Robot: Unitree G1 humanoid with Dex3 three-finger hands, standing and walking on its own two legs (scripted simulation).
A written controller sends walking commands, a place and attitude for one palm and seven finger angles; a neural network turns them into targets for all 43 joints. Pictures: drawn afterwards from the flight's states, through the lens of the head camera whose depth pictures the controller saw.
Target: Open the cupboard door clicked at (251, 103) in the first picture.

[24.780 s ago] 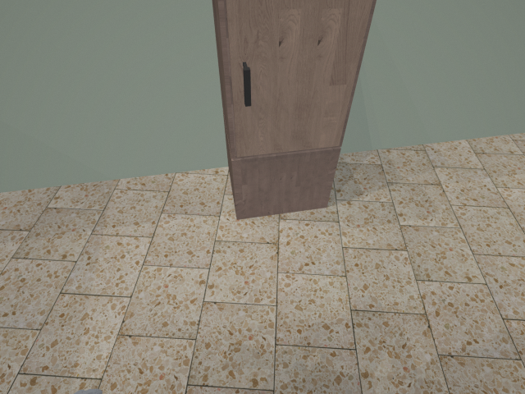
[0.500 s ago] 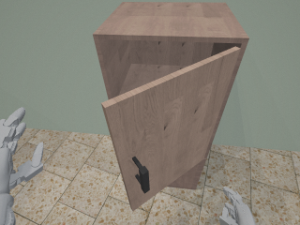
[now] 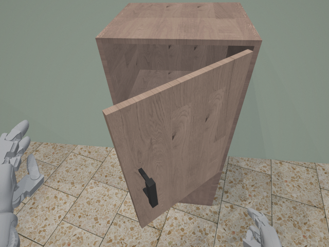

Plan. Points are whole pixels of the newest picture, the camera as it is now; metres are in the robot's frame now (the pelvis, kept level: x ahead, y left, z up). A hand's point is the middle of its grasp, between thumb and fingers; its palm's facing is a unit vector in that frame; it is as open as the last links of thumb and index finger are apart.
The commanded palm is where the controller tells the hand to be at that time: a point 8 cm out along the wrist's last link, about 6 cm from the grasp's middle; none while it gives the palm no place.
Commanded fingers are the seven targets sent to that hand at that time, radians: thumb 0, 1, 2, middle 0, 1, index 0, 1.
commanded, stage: step back with the hand held close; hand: left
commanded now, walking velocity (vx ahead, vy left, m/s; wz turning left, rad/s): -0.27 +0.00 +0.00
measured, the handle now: (148, 188) +0.28 +0.09 -0.03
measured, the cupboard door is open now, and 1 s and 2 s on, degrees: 42 42 42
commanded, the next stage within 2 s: stop stepping back and stand still in 1.28 s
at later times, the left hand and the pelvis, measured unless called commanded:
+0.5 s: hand (23, 193) +0.15 +0.28 +0.15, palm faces +0.37 -0.78 -0.51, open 7.4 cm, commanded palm +0.09 +0.32 +0.17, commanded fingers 0.00 0.90 0.90 -0.20 -0.30 -0.20 -0.30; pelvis -0.06 +0.02 -0.01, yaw -2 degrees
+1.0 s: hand out of the picture +0.06 +0.29 +0.16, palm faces +0.51 -0.73 -0.46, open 7.4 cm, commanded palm +0.00 +0.33 +0.17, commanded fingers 0.00 0.90 0.90 -0.20 -0.30 -0.20 -0.30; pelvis -0.12 +0.02 -0.03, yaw +4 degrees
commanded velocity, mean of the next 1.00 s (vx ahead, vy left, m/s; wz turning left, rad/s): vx -0.30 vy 0.00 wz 0.00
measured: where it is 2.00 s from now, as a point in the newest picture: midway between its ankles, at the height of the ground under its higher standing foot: outside the picture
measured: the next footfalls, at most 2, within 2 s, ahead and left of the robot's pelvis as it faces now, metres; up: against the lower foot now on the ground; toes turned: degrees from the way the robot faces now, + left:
right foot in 1.38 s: -0.30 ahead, -0.12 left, +0.00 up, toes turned -3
left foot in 1.54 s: -0.11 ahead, +0.10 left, +0.00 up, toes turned -5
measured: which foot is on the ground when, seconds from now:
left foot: down 0.00-1.00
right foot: down 0.00-1.00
